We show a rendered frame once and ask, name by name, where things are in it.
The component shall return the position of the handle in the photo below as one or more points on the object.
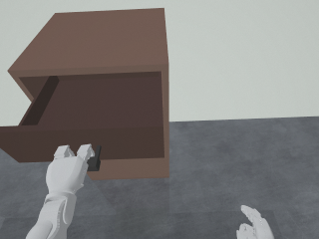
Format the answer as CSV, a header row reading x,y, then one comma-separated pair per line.
x,y
94,161

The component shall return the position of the robot left hand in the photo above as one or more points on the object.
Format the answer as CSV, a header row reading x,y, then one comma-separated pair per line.
x,y
67,171

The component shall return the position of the robot left forearm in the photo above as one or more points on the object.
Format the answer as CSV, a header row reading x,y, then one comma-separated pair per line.
x,y
55,217

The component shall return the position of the drawer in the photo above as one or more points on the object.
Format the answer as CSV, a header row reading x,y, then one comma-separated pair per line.
x,y
121,112

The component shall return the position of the cabinet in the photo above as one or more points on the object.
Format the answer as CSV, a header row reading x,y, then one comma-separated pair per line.
x,y
102,42

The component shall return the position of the robot right hand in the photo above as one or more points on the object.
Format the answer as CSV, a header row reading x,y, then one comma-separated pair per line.
x,y
260,228

